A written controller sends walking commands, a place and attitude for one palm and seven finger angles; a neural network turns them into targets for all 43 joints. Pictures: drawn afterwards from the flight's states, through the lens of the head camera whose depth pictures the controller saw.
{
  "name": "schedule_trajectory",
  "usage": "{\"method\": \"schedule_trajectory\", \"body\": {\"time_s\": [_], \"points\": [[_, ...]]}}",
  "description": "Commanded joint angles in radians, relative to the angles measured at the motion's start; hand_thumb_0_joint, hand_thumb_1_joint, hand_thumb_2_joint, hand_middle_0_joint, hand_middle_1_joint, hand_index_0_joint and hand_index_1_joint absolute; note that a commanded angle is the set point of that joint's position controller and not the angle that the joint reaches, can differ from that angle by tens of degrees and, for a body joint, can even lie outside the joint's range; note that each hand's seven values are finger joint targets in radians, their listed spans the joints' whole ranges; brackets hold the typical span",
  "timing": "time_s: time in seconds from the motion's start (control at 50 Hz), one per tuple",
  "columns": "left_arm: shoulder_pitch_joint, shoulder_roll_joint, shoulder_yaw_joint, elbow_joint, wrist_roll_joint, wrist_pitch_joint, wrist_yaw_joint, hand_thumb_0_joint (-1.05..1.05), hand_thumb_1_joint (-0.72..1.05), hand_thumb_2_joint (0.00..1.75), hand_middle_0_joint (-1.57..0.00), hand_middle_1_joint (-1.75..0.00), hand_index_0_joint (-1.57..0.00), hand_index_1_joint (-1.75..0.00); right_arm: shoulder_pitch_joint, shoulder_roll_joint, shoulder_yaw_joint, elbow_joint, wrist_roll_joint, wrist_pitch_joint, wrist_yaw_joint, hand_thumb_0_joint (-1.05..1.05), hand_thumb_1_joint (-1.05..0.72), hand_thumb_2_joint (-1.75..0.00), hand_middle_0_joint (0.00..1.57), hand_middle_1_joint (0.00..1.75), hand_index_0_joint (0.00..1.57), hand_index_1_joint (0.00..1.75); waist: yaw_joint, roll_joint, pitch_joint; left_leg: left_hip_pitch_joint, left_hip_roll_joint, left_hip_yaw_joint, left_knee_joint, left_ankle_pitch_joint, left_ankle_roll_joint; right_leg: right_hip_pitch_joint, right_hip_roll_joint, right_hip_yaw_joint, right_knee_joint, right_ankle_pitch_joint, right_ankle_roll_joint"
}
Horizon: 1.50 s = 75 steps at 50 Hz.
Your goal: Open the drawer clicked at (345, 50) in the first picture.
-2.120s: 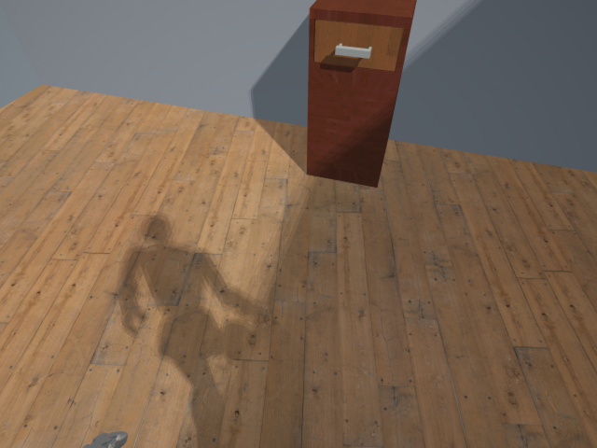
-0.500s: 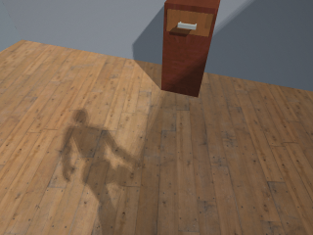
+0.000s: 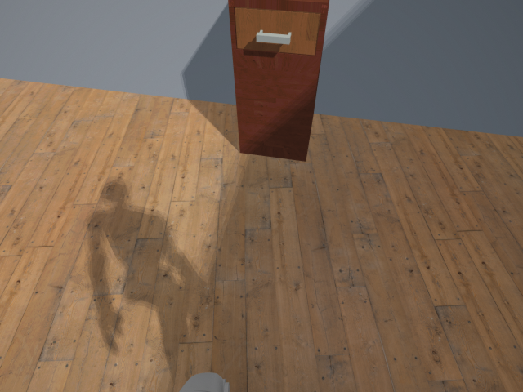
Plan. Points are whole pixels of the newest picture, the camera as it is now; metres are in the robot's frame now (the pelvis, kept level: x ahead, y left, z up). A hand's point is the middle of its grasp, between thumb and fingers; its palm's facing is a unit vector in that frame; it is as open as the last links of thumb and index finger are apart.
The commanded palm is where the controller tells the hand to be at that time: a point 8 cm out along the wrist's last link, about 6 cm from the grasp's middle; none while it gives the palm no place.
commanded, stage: walk to a spot facing it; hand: left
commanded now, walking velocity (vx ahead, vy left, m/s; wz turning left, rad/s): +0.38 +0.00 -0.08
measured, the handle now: (274, 35) +1.38 +0.08 -0.08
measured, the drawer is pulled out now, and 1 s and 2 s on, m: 0.00 0.00 0.00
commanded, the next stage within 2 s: take the last steps up to it in 0.90 s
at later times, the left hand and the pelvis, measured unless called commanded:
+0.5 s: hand (166, 311) +0.29 +0.23 -0.17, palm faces -0.03 -0.99 -0.16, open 7.3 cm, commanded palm none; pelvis +0.23 +0.06 +0.00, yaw -6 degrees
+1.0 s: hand (239, 198) +0.59 +0.12 -0.17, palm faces -0.16 -0.97 -0.18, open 7.2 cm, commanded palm none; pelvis +0.46 -0.03 -0.01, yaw -12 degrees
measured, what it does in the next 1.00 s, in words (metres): walks ahead: left foot, then right foot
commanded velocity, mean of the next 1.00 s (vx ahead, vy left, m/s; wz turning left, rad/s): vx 0.34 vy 0.00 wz -0.15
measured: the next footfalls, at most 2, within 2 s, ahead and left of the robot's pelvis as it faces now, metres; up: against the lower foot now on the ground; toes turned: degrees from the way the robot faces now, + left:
left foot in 0.24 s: +0.29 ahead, +0.11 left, +0.00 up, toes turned +6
right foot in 0.86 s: +0.52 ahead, -0.14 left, +0.00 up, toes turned -20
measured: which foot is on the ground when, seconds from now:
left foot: up 0.00-0.22, down 0.24-0.88, up 0.90-1.00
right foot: down 0.00-0.24, up 0.26-0.84, down 0.86-1.00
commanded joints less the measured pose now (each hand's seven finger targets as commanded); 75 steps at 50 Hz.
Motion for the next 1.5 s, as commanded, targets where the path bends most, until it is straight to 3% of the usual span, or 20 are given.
{"method": "schedule_trajectory", "body": {"time_s": [0.0, 0.12, 0.18, 0.2, 0.22, 0.24, 0.3, 0.38, 0.68, 0.76, 0.8, 0.82, 0.84, 0.86, 1.0, 1.22, 1.24, 1.28, 1.36, 1.48], "points": [[0.119, 0.124, 0.024, 0.014, 0.003, -0.007, 0.022, 0.0, 0.9, 0.9, -0.2, -0.3, -0.2, -0.3, -0.15, -0.031, -0.02, -0.14, 0.004, -0.034, 0.013, 0.0, -0.9, -0.9, 0.2, 0.3, 0.2, 0.3, -0.021, -0.113, 0.128, -0.187, 0.015, 0.028, -0.094, 0.161, -0.008, -0.016, -0.212, 0.149, -0.226, 0.628, -0.084], [0.123, 0.14, 0.034, 0.039, -0.003, -0.012, 0.032, 0.0, 0.9, 0.9, -0.2, -0.3, -0.2, -0.3, -0.225, -0.02, -0.012, -0.181, 0.014, -0.056, 0.018, 0.0, -0.9, -0.9, 0.2, 0.3, 0.2, 0.3, -0.028, -0.13, 0.109, 0.042, -0.054, 0.093, -0.438, 0.243, 0.038, 0.006, -0.193, 0.078, -0.174, 0.947, -0.058], [0.071, 0.17, 0.048, 0.028, -0.004, -0.015, 0.033, 0.0, 0.9, 0.9, -0.2, -0.3, -0.2, -0.3, 0.102, -0.095, -0.038, -0.087, 0.001, -0.068, -0.006, 0.0, -0.9, -0.9, 0.2, 0.3, 0.2, 0.3, -0.177, -0.106, -0.07, 0.43, -0.075, 0.042, -0.57, 0.28, 0.086, -0.045, -0.181, 0.049, 0.221, 0.993, -0.024], [0.105, 0.143, 0.05, 0.021, -0.013, -0.015, 0.025, 0.0, 0.9, 0.9, -0.2, -0.3, -0.2, -0.3, 0.231, -0.167, -0.055, -0.055, -0.012, -0.067, -0.016, 0.0, -0.9, -0.9, 0.2, 0.3, 0.2, 0.3, -0.211, 0.002, -0.194, 0.649, 0.051, -0.112, -0.581, 0.293, 0.127, -0.174, -0.114, 0.01, 0.458, 0.689, -0.005], [0.188, 0.068, 0.042, 0.008, -0.028, -0.006, 0.011, 0.0, 0.9, 0.9, -0.2, -0.3, -0.2, -0.3, 0.275, -0.258, -0.077, -0.045, -0.023, -0.069, -0.023, 0.0, -0.9, -0.9, 0.2, 0.3, 0.2, 0.3, -0.167, 0.266, -0.281, 0.8, 0.351, -0.55, -0.731, 0.268, 0.24, -0.411, 0.038, -0.016, 0.829, -0.093, 0.015], [0.137, 0.08, 0.041, -0.014, -0.019, -0.004, 0.013, 0.0, 0.9, 0.9, -0.2, -0.3, -0.2, -0.3, 0.216, -0.249, -0.071, -0.055, 0.003, -0.059, -0.023, 0.0, -0.9, -0.9, 0.2, 0.3, 0.2, 0.3, -0.137, 0.199, -0.241, 0.672, 0.402, -0.682, -0.885, 0.071, 0.277, -0.463, 0.009, 0.074, 0.99, -0.145, -0.003], [0.007, 0.058, 0.042, -0.034, 0.004, 0.02, -0.007, 0.0, 0.9, 0.9, -0.2, -0.3, -0.2, -0.3, 0.0, -0.078, -0.033, -0.104, 0.001, -0.073, -0.029, 0.0, -0.9, -0.9, 0.2, 0.3, 0.2, 0.3, -0.051, 0.037, 0.077, 0.243, 0.291, -0.411, -0.985, -0.106, 0.188, -0.521, -0.12, 0.068, 0.967, 0.072, 0.016], [0.046, 0.014, 0.044, -0.036, 0.017, 0.062, -0.016, 0.0, 0.9, 0.9, -0.2, -0.3, -0.2, -0.3, 0.003, -0.045, -0.025, -0.09, 0.003, -0.104, -0.03, 0.0, -0.9, -0.9, 0.2, 0.3, 0.2, 0.3, 0.015, 0.044, 0.04, 0.158, 0.21, -0.154, -0.988, 0.114, 0.158, -0.457, -0.151, 0.044, 0.825, 0.142, 0.049], [-0.421, 0.047, 0.045, -0.182, 0.007, 0.063, -0.041, 0.0, 0.9, 0.9, -0.2, -0.3, -0.2, -0.3, 0.285, -0.068, -0.025, 0.003, -0.004, -0.097, -0.039, 0.0, -0.9, -0.9, 0.2, 0.3, 0.2, 0.3, -0.11, 0.08, 0.132, 0.555, 0.218, 0.021, -0.959, 0.538, 0.14, -0.635, -0.128, -0.085, 0.294, 0.256, 0.055], [-0.387, 0.061, 0.042, -0.174, 0.007, 0.046, -0.037, 0.0, 0.9, 0.9, -0.2, -0.3, -0.2, -0.3, 0.298, -0.083, -0.025, 0.022, -0.007, -0.088, -0.042, 0.0, -0.9, -0.9, 0.2, 0.3, 0.2, 0.3, -0.084, 0.113, 0.079, 0.621, 0.226, 0.082, -0.808, 0.895, 0.131, -0.485, -0.05, -0.153, 0.171, 0.143, 0.005], [-0.176, 0.095, 0.055, -0.107, 0.013, 0.031, -0.03, 0.0, 0.9, 0.9, -0.2, -0.3, -0.2, -0.3, 0.253, -0.105, -0.027, 0.015, 0.002, -0.086, -0.042, 0.0, -0.9, -0.9, 0.2, 0.3, 0.2, 0.3, 0.018, 0.105, -0.043, 0.564, 0.197, 0.123, -0.558, 1.019, 0.092, -0.191, -0.001, -0.174, 0.081, 0.211, -0.025], [-0.02, 0.155, 0.074, -0.057, 0.016, 0.018, -0.024, 0.0, 0.9, 0.9, -0.2, -0.3, -0.2, -0.3, 0.221, -0.102, -0.026, 0.002, 0.012, -0.088, -0.033, 0.0, -0.9, -0.9, 0.2, 0.3, 0.2, 0.3, 0.092, 0.057, -0.145, 0.375, 0.17, 0.146, -0.333, 0.837, 0.059, 0.085, -0.089, -0.074, 0.071, 0.31, -0.064], [0.095, 0.265, 0.103, -0.031, 0.011, 0.008, -0.009, 0.0, 0.9, 0.9, -0.2, -0.3, -0.2, -0.3, 0.253, -0.039, -0.016, -0.03, 0.027, -0.095, -0.028, 0.0, -0.9, -0.9, 0.2, 0.3, 0.2, 0.3, 0.109, -0.182, -0.288, 0.058, 0.027, 0.168, -0.003, 0.147, 0.008, 0.384, -0.385, 0.334, 0.038, 0.487, -0.183], [0.112, 0.293, 0.103, -0.019, -0.014, 0.013, -0.001, 0.0, 0.9, 0.9, -0.2, -0.3, -0.2, -0.3, 0.207, -0.052, -0.017, -0.053, 0.027, -0.091, -0.034, 0.0, -0.9, -0.9, 0.2, 0.3, 0.2, 0.3, 0.089, -0.148, -0.297, -0.063, -0.043, 0.044, 0.221, -0.211, 0.008, 0.397, -0.489, 0.506, -0.053, 0.687, -0.26], [-0.163, 0.096, 0.051, -0.068, 0.006, -0.003, 0.015, 0.0, 0.9, 0.9, -0.2, -0.3, -0.2, -0.3, 0.182, 0.052, -0.021, -0.038, -0.004, -0.02, -0.024, 0.0, -0.9, -0.9, 0.2, 0.3, 0.2, 0.3, -0.085, -0.057, 0.028, 0.045, 0.088, -0.039, -0.036, 0.041, -0.015, -0.26, -0.304, 0.009, -0.181, 0.548, -0.086], [-0.117, 0.182, 0.065, -0.046, 0.003, 0.018, 0.001, 0.0, 0.9, 0.9, -0.2, -0.3, -0.2, -0.3, 0.016, -0.036, -0.032, -0.115, -0.003, -0.051, 0.011, 0.0, -0.9, -0.9, 0.2, 0.3, 0.2, 0.3, -0.064, -0.066, 0.056, 0.266, 0.007, 0.066, -0.586, 0.158, 0.006, -0.223, -0.283, -0.029, -0.079, 0.203, -0.035], [-0.102, 0.162, 0.061, -0.045, -0.001, 0.022, 0.0, 0.0, 0.9, 0.9, -0.2, -0.3, -0.2, -0.3, 0.108, -0.078, -0.041, -0.086, -0.008, -0.057, 0.006, 0.0, -0.9, -0.9, 0.2, 0.3, 0.2, 0.3, -0.099, 0.039, 0.008, 0.415, 0.009, 0.033, -0.658, 0.157, 0.018, -0.264, -0.23, -0.074, 0.095, 0.232, -0.009], [-0.123, 0.089, 0.044, -0.103, -0.009, 0.021, -0.01, 0.0, 0.9, 0.9, -0.2, -0.3, -0.2, -0.3, 0.298, -0.241, -0.074, -0.056, -0.015, -0.058, -0.012, 0.0, -0.9, -0.9, 0.2, 0.3, 0.2, 0.3, -0.151, 0.421, -0.063, 0.582, 0.363, -0.492, -0.904, 0.149, 0.192, -0.547, -0.035, -0.148, 0.647, -0.214, 0.065], [-0.181, 0.106, 0.053, -0.082, 0.004, 0.025, -0.022, 0.0, 0.9, 0.9, -0.2, -0.3, -0.2, -0.3, 0.096, -0.105, -0.032, -0.098, -0.003, -0.072, -0.033, 0.0, -0.9, -0.9, 0.2, 0.3, 0.2, 0.3, -0.072, 0.103, 0.037, 0.378, 0.274, -0.297, -0.943, 0.196, 0.166, -0.577, -0.163, -0.002, 0.791, 0.031, 0.061], [-0.136, 0.062, 0.05, -0.063, 0.008, 0.061, -0.02, 0.0, 0.9, 0.9, -0.2, -0.3, -0.2, -0.3, 0.114, -0.075, -0.031, -0.071, 0.007, -0.085, -0.039, 0.0, -0.9, -0.9, 0.2, 0.3, 0.2, 0.3, -0.034, 0.079, 0.021, 0.386, 0.203, -0.137, -0.991, 0.283, 0.161, -0.545, -0.169, -0.024, 0.639, 0.175, 0.103]]}}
